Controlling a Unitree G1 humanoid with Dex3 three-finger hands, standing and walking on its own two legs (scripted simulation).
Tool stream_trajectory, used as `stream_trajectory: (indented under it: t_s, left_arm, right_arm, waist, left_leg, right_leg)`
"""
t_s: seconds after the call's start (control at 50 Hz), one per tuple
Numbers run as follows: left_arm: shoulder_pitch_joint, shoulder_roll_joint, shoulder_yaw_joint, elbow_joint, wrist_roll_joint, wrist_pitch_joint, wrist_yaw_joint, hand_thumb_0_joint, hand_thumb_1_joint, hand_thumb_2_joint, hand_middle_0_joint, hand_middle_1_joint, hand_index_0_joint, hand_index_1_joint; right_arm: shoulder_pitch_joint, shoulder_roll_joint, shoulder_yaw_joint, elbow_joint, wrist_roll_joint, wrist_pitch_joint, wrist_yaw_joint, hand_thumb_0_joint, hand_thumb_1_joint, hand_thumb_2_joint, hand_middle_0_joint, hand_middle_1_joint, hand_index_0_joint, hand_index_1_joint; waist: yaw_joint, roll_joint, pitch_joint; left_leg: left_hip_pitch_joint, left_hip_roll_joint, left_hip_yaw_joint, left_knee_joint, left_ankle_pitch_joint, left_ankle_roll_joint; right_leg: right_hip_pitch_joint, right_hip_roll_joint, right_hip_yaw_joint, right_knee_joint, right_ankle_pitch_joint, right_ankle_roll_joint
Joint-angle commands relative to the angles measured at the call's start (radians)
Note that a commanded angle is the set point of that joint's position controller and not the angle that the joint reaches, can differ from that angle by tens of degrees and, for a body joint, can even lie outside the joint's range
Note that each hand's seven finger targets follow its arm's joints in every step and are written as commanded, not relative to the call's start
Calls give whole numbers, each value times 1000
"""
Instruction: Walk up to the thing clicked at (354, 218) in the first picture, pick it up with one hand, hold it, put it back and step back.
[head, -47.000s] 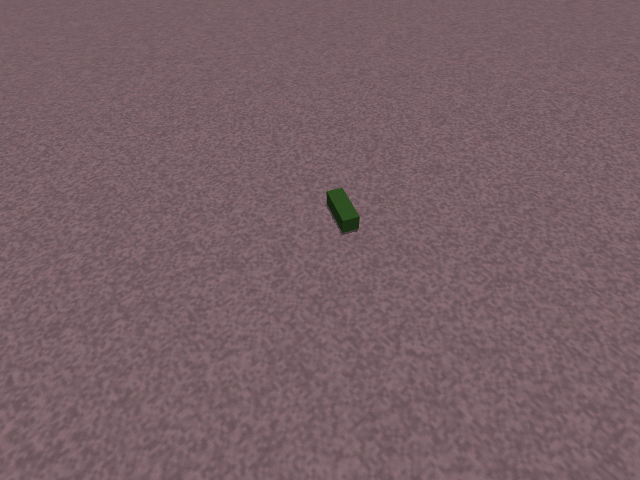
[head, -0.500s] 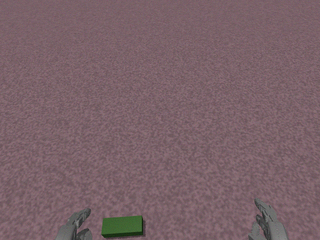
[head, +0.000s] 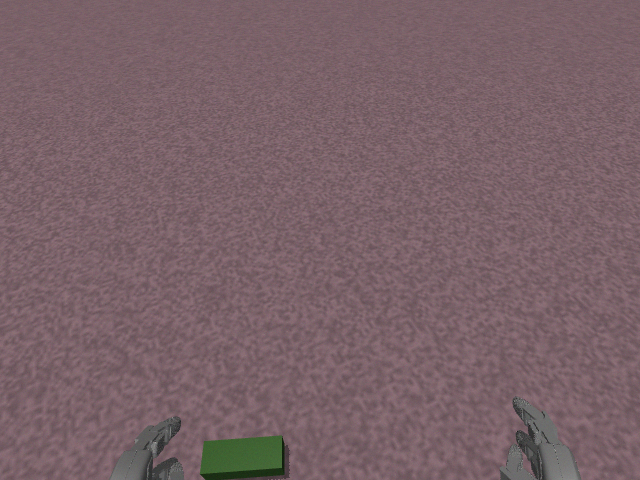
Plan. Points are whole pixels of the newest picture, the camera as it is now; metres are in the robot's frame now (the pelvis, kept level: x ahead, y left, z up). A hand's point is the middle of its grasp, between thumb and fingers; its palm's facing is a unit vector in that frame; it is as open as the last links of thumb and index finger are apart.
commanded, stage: home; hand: left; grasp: from above
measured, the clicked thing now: (244, 458) +0.35 +0.24 -0.68
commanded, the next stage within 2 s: stand in 0.20 s
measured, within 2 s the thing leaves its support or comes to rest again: neither
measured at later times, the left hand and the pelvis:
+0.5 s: hand out of the picture +0.13 +0.23 -0.09, palm faces +0.03 -0.94 -0.34, open 7.4 cm; pelvis -0.01 +0.00 +0.02, yaw +0 degrees
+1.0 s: hand out of the picture +0.01 +0.24 -0.10, palm faces +0.06 -0.94 -0.33, open 7.4 cm; pelvis -0.01 +0.00 +0.06, yaw +1 degrees
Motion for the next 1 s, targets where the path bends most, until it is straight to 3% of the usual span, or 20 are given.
stream_trajectory:
  t_s: [0.0, 0.18, 0.26, 0.28, 0.3, 0.32, 0.36, 0.42, 0.48, 0.54, 0.58, 0.68, 0.76, 0.84, 0.98]
  left_arm:
    - [-20, 101, 61, -188, 8, -48, 10, 0, 900, 899, -200, -298, -200, -298]
    - [-23, 106, 67, -190, 5, -48, 9, 0, 900, 899, -200, -297, -200, -298]
    - [-20, 107, 64, -199, 6, -51, 10, 0, 899, 899, -200, -297, -200, -298]
    - [-323, 195, 64, 152, 126, -263, 49, 0, 900, 899, -200, -299, -200, -299]
    - [-222, 212, 83, 340, 136, -329, 44, 0, 900, 900, -200, -300, -200, -301]
    - [-211, 224, 79, 379, 126, -361, 36, 0, 900, 900, -200, -300, -200, -301]
    - [-250, 230, 62, 471, 137, -401, 28, 0, 900, 900, -200, -300, -200, -301]
    - [-288, 214, 68, 601, 115, -409, 23, 0, 900, 900, -200, -300, -200, -301]
    - [-321, 201, 66, 726, 111, -430, 24, 0, 900, 900, -200, -300, -200, -301]
    - [-312, 190, 65, 834, 108, -452, 21, 0, 900, 900, -200, -300, -200, -301]
    - [-323, 207, 68, 893, 107, -463, 21, 0, 900, 900, -200, -300, -200, -301]
    - [-318, 220, 64, 1017, 96, -469, 24, 0, 900, 900, -200, -300, -200, -301]
    - [-331, 230, 59, 1090, 94, -466, 26, 0, 900, 900, -200, -300, -200, -301]
    - [-319, 229, 51, 1153, 95, -462, 23, 0, 900, 900, -200, -300, -200, -301]
    - [-336, 241, 45, 1213, 94, -468, 19, 0, 900, 900, -200, -300, -200, -301]
  right_arm:
    - [-61, -126, -51, -164, -3, -52, -15, 0, -899, -900, 200, 300, 200, 300]
    - [-67, -122, -49, -173, -2, -50, -15, 0, -899, -900, 200, 300, 200, 300]
    - [-61, -123, -49, -172, -1, -48, -14, 0, -899, -900, 200, 300, 200, 300]
    - [-121, -235, -79, 93, -118, 62, 45, 0, -900, -900, 200, 300, 200, 300]
    - [-126, -241, -94, 98, -119, 106, 79, 0, -900, -900, 200, 300, 200, 300]
    - [-132, -245, -101, 62, -127, 128, 94, 0, -900, -900, 200, 300, 200, 300]
    - [-113, -231, -98, 110, -86, 145, 133, 0, -900, -900, 200, 300, 200, 300]
    - [-123, -219, -103, 163, -56, 159, 165, 0, -900, -900, 200, 300, 200, 300]
    - [-137, -226, -108, 217, -63, 178, 171, 0, -900, -900, 200, 300, 200, 300]
    - [-142, -236, -110, 256, -63, 190, 165, 0, -900, -900, 200, 300, 200, 300]
    - [-137, -229, -108, 283, -57, 198, 161, 0, -900, -900, 200, 300, 200, 300]
    - [-117, -239, -104, 359, -48, 213, 151, 0, -900, -900, 200, 300, 200, 300]
    - [-129, -247, -98, 402, -43, 223, 146, 0, -900, -900, 200, 300, 200, 300]
    - [-138, -253, -96, 437, -37, 229, 145, 0, -900, -900, 200, 300, 200, 300]
    - [-137, -251, -91, 479, -33, 234, 151, 0, -900, -900, 200, 300, 200, 300]
  waist:
    - [-7, 11, -82]
    - [-10, -21, -72]
    - [-7, 17, -79]
    - [70, -54, 149]
    - [69, -125, 69]
    - [52, -134, 83]
    - [49, -85, 26]
    - [66, -77, 47]
    - [68, -28, 86]
    - [70, 21, 101]
    - [57, -30, 120]
    - [49, -16, 127]
    - [48, -15, 168]
    - [54, -5, 204]
    - [47, -36, 235]
  left_leg:
    - [98, -36, 37, -168, 205, 40]
    - [79, -40, 39, -160, 171, 45]
    - [91, -36, 38, -166, 187, 40]
    - [114, -5, -9, -238, 400, 93]
    - [156, -18, 35, -225, 358, 102]
    - [185, -29, 23, -227, 302, 105]
    - [255, -37, 16, -248, 291, 98]
    - [308, -32, 4, -301, 275, 95]
    - [316, 0, -42, -380, 240, 100]
    - [349, 23, -72, -441, 269, 103]
    - [373, 12, -48, -448, 299, 93]
    - [445, 21, -46, -501, 368, 82]
    - [463, 31, -54, -577, 328, 75]
    - [470, 39, -69, -655, 226, 68]
    - [494, 39, -62, -691, 224, 59]
  right_leg:
    - [47, 46, -36, -154, 176, -30]
    - [46, 45, -36, -167, 151, -25]
    - [37, 47, -37, -151, 160, -30]
    - [242, -25, 15, -175, 169, -58]
    - [271, -48, 94, -228, 150, -95]
    - [202, -48, 131, -266, 115, -118]
    - [286, -71, 137, -236, 208, -111]
    - [270, -60, 106, -273, 172, -80]
    - [290, -47, 68, -292, 140, -57]
    - [339, -36, 43, -321, 198, -45]
    - [364, -49, 63, -370, 236, -53]
    - [433, -65, 67, -448, 314, -53]
    - [474, -71, 66, -521, 287, -49]
    - [497, -66, 52, -565, 239, -41]
    - [511, -76, 59, -627, 213, -36]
